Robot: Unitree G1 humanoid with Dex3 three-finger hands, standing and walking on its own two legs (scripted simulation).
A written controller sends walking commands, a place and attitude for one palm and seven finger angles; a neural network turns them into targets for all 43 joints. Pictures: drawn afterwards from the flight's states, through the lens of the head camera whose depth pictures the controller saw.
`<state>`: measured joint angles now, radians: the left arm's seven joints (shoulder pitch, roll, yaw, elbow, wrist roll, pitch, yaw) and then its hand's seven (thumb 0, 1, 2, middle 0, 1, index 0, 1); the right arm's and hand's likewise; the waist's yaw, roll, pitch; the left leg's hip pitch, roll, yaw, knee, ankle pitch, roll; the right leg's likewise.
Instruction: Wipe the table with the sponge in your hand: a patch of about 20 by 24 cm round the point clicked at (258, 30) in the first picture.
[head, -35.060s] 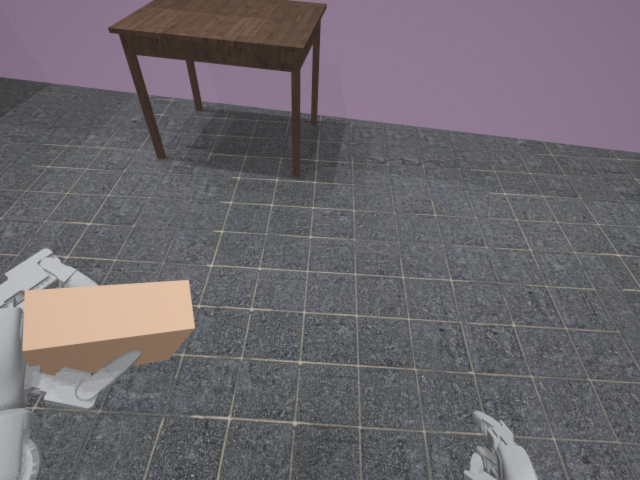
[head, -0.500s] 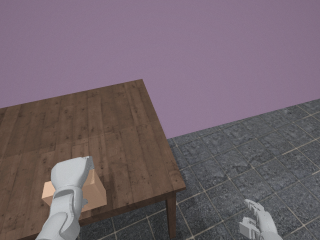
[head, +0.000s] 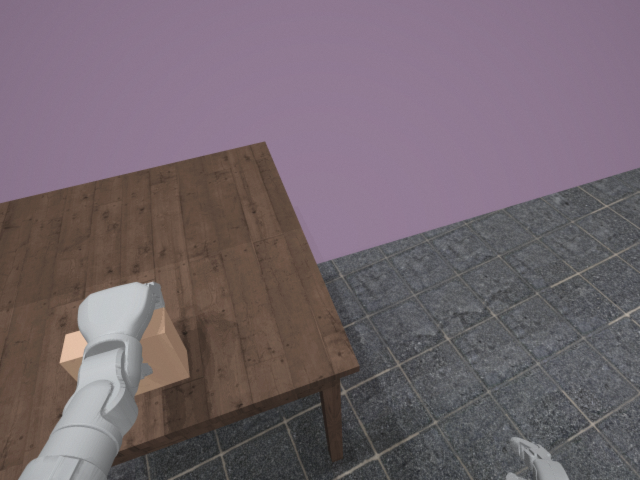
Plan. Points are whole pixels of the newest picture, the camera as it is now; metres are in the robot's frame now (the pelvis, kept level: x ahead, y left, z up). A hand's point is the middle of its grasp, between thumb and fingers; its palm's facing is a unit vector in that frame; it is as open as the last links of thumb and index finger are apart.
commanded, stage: wipe forward along the first lane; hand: left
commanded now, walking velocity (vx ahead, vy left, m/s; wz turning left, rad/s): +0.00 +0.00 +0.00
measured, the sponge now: (137, 365) +0.27 +0.31 -0.06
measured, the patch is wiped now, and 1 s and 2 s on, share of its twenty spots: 0.20 0.35 0.55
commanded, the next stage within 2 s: slide across to the middle lane in 0.96 s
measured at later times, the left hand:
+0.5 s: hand (128, 296) +0.35 +0.33 +0.00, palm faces -0.15 +0.00 -0.99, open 9.1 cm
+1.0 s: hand (124, 275) +0.39 +0.35 +0.00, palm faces -0.14 +0.01 -0.99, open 9.1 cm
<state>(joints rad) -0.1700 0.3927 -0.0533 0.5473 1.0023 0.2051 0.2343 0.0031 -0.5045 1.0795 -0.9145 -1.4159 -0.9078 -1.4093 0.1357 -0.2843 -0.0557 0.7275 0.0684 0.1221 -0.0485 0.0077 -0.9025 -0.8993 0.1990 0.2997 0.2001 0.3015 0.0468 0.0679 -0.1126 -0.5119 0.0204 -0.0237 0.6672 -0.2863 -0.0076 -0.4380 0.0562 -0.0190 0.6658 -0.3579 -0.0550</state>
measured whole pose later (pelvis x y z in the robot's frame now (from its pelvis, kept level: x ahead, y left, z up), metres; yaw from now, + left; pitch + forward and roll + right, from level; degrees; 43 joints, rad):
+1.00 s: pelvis -0.01 +0.03 -0.01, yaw +0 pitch +15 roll -3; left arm -0.64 0.53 -0.02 1.02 1.05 0.14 0.26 0.01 -0.52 1.11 -0.91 -1.40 -0.91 -1.43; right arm 0.21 -0.27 -0.03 0.72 0.08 0.15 -0.03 0.00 -0.90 -0.90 0.20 0.30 0.20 0.30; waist -0.04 0.04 -0.14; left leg -0.74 0.01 -0.03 0.79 -0.31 0.02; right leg -0.63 0.05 -0.03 0.73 -0.35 -0.01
